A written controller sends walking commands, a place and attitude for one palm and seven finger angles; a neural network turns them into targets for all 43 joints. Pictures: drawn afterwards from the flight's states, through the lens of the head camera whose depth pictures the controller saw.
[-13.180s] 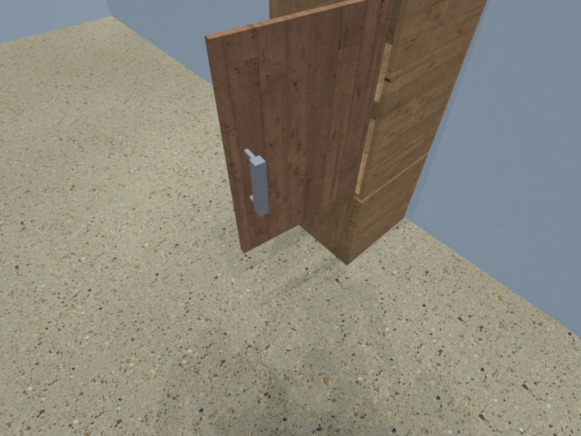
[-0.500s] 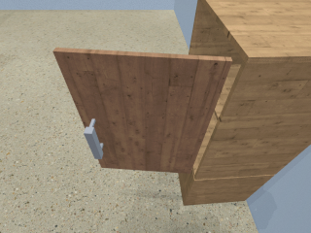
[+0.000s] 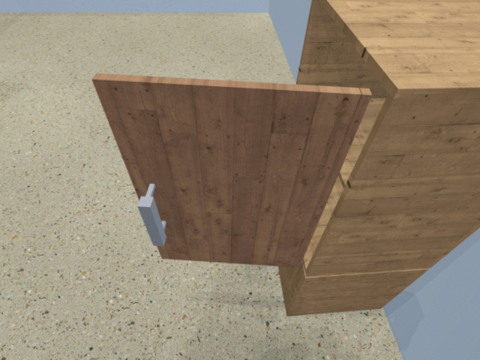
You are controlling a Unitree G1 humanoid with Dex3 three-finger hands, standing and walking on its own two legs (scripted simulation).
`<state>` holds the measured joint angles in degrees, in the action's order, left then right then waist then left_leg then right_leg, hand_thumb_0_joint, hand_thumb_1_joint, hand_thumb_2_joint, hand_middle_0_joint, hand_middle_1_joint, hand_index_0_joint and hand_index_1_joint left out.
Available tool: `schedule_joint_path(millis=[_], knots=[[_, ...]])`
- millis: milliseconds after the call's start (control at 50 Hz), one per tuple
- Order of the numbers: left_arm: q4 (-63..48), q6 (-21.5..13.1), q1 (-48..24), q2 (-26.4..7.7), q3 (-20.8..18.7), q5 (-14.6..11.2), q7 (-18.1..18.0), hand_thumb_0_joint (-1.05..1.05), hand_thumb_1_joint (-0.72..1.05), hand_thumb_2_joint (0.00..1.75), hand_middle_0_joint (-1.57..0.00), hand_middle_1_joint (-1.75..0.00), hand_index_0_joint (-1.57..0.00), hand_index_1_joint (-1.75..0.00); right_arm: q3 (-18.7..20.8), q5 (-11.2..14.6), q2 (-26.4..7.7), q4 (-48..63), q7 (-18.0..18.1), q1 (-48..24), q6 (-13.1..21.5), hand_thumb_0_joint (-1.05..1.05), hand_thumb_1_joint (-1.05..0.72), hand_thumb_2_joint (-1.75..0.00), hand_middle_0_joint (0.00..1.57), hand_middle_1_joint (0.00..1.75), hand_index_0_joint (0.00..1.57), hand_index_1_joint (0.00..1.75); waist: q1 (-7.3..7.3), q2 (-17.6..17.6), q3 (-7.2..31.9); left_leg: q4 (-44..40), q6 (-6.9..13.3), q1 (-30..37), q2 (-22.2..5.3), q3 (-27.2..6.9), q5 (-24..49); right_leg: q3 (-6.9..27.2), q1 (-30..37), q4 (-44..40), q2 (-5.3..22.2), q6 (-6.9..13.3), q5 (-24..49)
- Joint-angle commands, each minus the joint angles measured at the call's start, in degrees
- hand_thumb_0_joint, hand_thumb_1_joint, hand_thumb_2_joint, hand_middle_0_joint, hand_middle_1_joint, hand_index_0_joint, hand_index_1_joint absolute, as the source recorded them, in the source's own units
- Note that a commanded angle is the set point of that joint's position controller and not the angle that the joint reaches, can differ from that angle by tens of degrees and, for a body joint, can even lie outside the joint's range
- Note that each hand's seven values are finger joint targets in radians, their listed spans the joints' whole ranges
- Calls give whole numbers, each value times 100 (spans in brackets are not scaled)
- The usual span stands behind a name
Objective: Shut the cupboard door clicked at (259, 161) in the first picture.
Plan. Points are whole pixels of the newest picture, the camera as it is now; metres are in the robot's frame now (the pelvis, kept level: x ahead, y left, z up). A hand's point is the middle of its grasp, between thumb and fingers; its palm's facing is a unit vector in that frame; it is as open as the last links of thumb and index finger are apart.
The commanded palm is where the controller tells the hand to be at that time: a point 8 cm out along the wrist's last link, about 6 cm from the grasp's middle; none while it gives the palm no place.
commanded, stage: raise the hand and make a fist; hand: left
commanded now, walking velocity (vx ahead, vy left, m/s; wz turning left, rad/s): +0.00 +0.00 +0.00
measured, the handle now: (155, 215) +0.42 +0.22 -0.07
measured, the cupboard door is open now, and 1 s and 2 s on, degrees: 82 82 82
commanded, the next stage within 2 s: bring the fist close to the handle in 1.98 s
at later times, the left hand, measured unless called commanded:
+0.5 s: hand out of the picture +0.10 +0.16 -0.09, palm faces +0.03 -1.00 +0.03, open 6.1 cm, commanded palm +0.10 +0.22 -0.07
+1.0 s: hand out of the picture +0.12 +0.19 -0.07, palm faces +0.01 -1.00 -0.03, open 3.8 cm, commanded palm +0.10 +0.24 -0.07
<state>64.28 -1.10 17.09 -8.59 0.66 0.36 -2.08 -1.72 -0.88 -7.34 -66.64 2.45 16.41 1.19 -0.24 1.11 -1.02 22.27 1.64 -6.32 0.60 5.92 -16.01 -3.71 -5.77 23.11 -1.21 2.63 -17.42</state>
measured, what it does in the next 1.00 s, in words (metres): lowers itself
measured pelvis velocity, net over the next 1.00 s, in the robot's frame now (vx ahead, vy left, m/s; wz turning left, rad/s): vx -0.09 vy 0.01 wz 0.05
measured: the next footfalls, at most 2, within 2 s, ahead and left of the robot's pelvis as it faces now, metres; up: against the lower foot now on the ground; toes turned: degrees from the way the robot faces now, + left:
none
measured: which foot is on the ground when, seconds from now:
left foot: down 0.00-1.00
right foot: down 0.00-1.00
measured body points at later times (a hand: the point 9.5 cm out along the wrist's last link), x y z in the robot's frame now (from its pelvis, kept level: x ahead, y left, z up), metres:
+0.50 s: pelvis -0.09 -0.02 -0.11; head -0.04 +0.00 +0.34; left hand +0.10 +0.22 -0.09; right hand +0.17 -0.26 -0.14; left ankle -0.05 +0.10 -0.74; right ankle -0.05 -0.09 -0.74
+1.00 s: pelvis -0.09 +0.01 -0.12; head -0.02 +0.01 +0.33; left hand +0.11 +0.24 -0.07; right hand +0.07 -0.23 -0.20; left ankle -0.05 +0.10 -0.74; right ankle -0.05 -0.09 -0.74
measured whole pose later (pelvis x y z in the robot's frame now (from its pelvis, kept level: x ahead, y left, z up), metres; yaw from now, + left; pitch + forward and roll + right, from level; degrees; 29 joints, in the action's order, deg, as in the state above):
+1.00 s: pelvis -0.09 +0.01 -0.12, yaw +3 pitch +17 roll -3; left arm 0.5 -25.0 22.7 -12.9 -5.9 -15.2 13.2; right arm 0.0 0.8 -14.3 -31.5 2.4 17.3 12.1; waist 0.8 -2.5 9.7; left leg 72.7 2.8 -60.3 -0.3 0.7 -29.6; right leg -5.9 -56.9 70.5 -1.0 2.6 -30.8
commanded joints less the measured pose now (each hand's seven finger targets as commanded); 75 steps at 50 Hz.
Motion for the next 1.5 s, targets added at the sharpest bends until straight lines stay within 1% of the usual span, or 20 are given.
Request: schedule_joint_path(millis=[0,20,40,60,80,100,120,140,180,220,260,320,380,440,500,580,700,760,980,1480], knots=[[-106,-70,478,-527,-88,27,-59,0,90,90,-20,-30,-20,-30,100,24,-516,111,34,354,98,0,-90,-90,20,30,20,30,-18,-66,-252,-292,120,-24,-714,-679,1739,680,-195,-275,785,-2,2012],[-107,-72,477,-535,-87,26,-63,0,90,90,-20,-30,-20,-30,105,21,-535,103,32,367,99,0,-90,-90,20,30,20,30,-14,-69,-218,-287,112,-21,-706,-694,1750,680,-168,-259,798,1,2019],[22,-210,791,-583,-71,108,-287,0,90,90,-20,-30,-20,-30,154,88,-764,559,-45,-137,127,0,-90,-90,20,30,20,30,-127,-145,-525,1108,-80,-660,-717,-426,2360,930,-558,-95,1104,-331,4511],[-9193,-1733,-4116,-3570,-2009,-707,-333,0,90,90,-20,-30,-20,-30,332,215,-2059,2222,465,603,1227,0,-90,-90,20,30,20,30,952,-796,1976,802,85,1442,-492,-601,3692,187,-797,1271,346,-270,3727],[-7563,-1349,-368,-1092,-44,-738,-423,0,90,90,-22,-32,-22,-32,64,432,-1409,2124,557,206,1722,0,-90,-90,20,30,20,30,423,-2832,2709,661,9,2334,-577,-943,4636,36,-1387,1904,-42,-147,1238],[-7217,-541,732,122,333,-959,-498,0,90,90,-24,-34,-24,-34,207,320,-1137,2247,414,-44,1937,0,-90,-90,20,30,20,30,284,-2146,2119,231,-191,1417,-558,-982,5132,-166,-1566,2041,-89,-122,-3],[-6455,-381,587,345,550,-845,-476,0,90,90,-25,-36,-25,-36,277,337,-1175,2072,246,9,2039,0,-90,-90,20,30,20,30,347,-856,1000,428,-166,465,-605,-975,4629,-49,-2114,1911,53,-191,11],[-6488,-550,122,382,536,-865,-367,0,90,90,-27,-38,-27,-38,423,250,-1335,2325,92,-21,2069,0,-90,-90,20,30,20,30,467,-483,147,804,-191,-287,-490,-1104,3552,-77,-2342,1491,129,-174,183],[-5608,-1219,113,95,49,-867,-93,0,90,90,-31,-42,-31,-42,578,95,-1511,2691,-49,-181,2089,0,-90,-90,20,30,20,30,539,1064,-80,1697,-162,-1722,-198,-1086,1263,-116,-2869,1262,212,-155,548],[-4852,-2037,1336,188,-283,-1078,502,0,90,90,-35,-46,-35,-46,613,86,-1438,3101,-195,-409,2085,0,-90,-90,20,30,20,30,104,1614,542,2337,-166,-2601,26,-912,924,38,-2914,1938,289,-182,1199],[-4900,-2963,1701,173,-588,-1367,1312,0,90,90,-38,-50,-38,-50,709,39,-1431,3399,-316,-499,2013,0,-90,-90,20,30,20,30,-216,1781,1472,3016,-250,-3230,163,-738,1112,128,-2919,2923,248,-219,2167],[-5085,-3928,1406,-804,-1387,-1531,2271,0,90,90,-44,-56,-44,-56,778,119,-1409,3915,-418,-803,1823,0,-90,-90,20,30,20,30,-443,484,1869,3735,-267,-4259,269,-532,274,838,-3197,3404,392,-110,1131],[-6040,-3473,872,-1025,-1431,-1606,2203,0,90,90,-49,-62,-49,-62,706,205,-1382,4607,-370,-1108,1530,0,-90,-90,20,30,20,30,-504,-312,2095,3896,-117,-4557,295,-370,-217,1088,-3380,3321,327,-51,-332],[-7310,-3303,-251,-1053,-1277,-1619,1762,0,90,90,-55,-68,-55,-68,656,230,-1346,4791,-235,-939,1416,0,-90,-90,20,30,20,30,-143,-526,2065,3989,11,-4403,102,-587,-805,966,-4067,3128,182,-54,-1562],[-8420,-3572,-1067,-930,-734,-1557,1561,0,90,90,-60,-74,-60,-74,546,190,-1340,4733,-92,-819,1515,0,-90,-90,20,30,20,30,289,-428,2184,4301,102,-4393,-15,-759,-978,983,-4462,3143,85,-85,-1770],[-7696,-3323,-707,-894,-393,-1492,1783,0,90,90,-68,-82,-68,-82,438,207,-1430,4519,41,-653,1634,0,-90,-90,20,30,20,30,446,-284,1843,4405,95,-4813,-43,-879,-1453,883,-4726,3107,61,-93,-2245],[-7195,-2195,-87,-1368,-1146,-1680,1934,0,90,90,-79,-94,-79,-94,372,326,-1358,4661,130,-708,1527,0,-90,-90,20,30,20,30,-72,-227,2202,4251,69,-5034,-37,-823,-1197,1033,-3912,2914,165,-107,-2367],[-7572,-2164,89,-1250,-1341,-1763,1648,0,90,90,-84,-100,-84,-100,376,298,-1207,4679,95,-736,1500,0,-90,-90,20,30,20,30,-166,-46,2399,4130,32,-4896,-36,-848,-832,926,-3644,3005,189,-154,-1782],[-7534,-2890,413,-966,-851,-1580,1556,0,90,90,-104,-122,-104,-122,482,199,-1428,4623,40,-531,1487,0,-90,-90,20,30,20,30,5,-227,2171,3798,5,-4452,-69,-1069,-888,160,-4558,3688,6,-31,-1216],[-7848,-2575,303,-1256,-1207,-1740,1871,0,90,90,-130,-150,-130,-150,413,219,-1452,4865,19,-450,1123,0,-90,-90,20,30,20,30,7,-589,2406,3851,-130,-4124,-83,-1188,-319,11,-4512,3875,-116,16,-505]])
